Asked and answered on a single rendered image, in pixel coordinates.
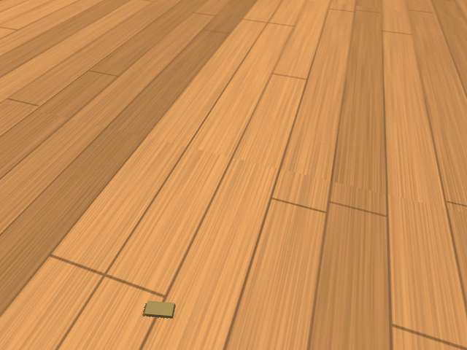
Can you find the small box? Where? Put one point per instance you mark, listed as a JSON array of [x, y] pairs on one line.
[[160, 309]]

